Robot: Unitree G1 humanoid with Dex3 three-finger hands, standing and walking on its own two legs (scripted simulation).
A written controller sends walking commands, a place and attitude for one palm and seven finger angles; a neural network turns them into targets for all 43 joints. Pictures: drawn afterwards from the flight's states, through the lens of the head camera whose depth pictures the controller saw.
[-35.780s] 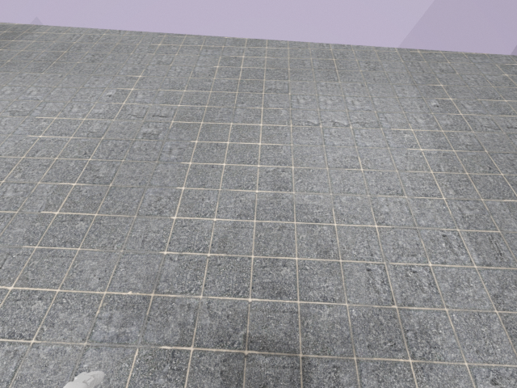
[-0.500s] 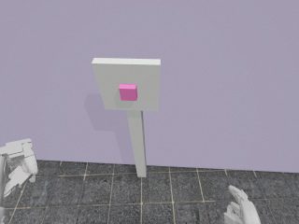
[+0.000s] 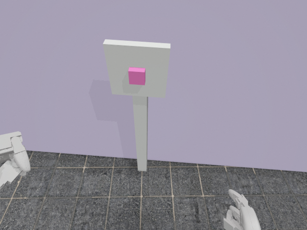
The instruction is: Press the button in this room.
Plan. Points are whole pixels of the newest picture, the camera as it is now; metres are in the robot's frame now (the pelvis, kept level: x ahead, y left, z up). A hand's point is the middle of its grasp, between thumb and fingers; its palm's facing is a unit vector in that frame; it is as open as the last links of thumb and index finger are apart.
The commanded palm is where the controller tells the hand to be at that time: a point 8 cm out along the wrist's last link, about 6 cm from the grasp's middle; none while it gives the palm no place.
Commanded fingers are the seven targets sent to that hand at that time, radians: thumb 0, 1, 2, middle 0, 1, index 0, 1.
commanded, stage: step back with the hand held close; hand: left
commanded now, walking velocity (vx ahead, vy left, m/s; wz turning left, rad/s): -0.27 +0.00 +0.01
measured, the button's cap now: (137, 75) +0.57 +0.10 +0.09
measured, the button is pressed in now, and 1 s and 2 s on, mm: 0 0 0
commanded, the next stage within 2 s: stop stepping back and stand still in 0.52 s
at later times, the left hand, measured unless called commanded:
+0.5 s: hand (12, 196) +0.13 +0.22 +0.19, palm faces +0.35 -0.84 -0.42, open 3.1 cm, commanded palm +0.07 +0.27 +0.20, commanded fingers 0.00 0.90 0.90 -1.30 -1.50 -1.30 -1.50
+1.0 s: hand out of the picture +0.03 +0.21 +0.18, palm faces +0.37 -0.84 -0.40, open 3.1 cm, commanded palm -0.02 +0.26 +0.20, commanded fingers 0.00 0.90 0.90 -1.30 -1.50 -1.30 -1.50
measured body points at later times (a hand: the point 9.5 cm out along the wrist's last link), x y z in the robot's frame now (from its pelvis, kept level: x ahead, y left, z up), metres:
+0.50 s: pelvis -0.07 -0.01 +0.02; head -0.03 +0.02 +0.46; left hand +0.11 +0.27 +0.21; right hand +0.11 -0.22 -0.06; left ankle +0.05 +0.09 -0.72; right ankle -0.19 -0.13 -0.70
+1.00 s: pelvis -0.15 -0.02 +0.01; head -0.18 +0.00 +0.46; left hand +0.00 +0.26 +0.20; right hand -0.02 -0.29 -0.06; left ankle -0.04 +0.07 -0.72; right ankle -0.21 -0.13 -0.72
